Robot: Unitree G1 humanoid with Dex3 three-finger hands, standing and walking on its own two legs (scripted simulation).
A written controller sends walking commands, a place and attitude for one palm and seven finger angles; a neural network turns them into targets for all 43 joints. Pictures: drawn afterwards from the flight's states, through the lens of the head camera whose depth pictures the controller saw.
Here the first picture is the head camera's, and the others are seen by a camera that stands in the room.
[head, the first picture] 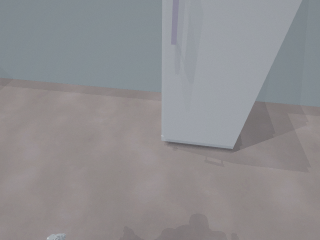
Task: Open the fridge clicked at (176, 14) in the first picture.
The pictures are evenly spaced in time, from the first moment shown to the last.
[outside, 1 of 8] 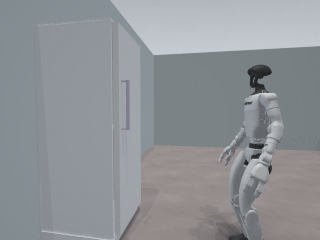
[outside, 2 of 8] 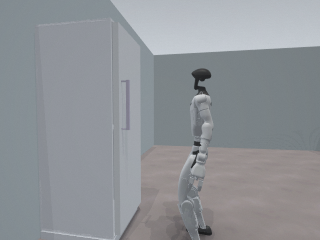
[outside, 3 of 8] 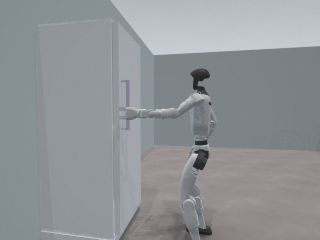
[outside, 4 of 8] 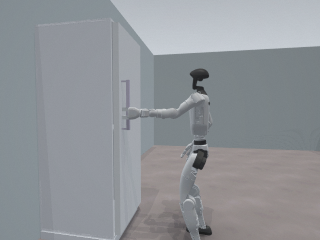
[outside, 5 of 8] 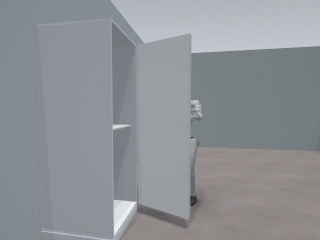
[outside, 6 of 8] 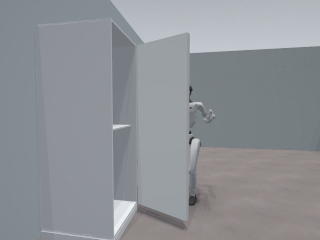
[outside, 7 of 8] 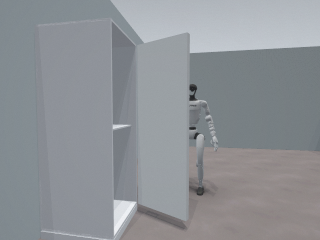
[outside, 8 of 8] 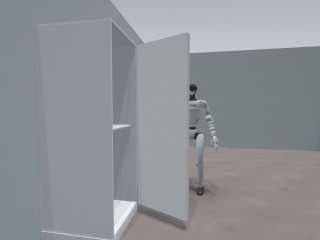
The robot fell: no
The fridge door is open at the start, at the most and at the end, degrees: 0 77 66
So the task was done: yes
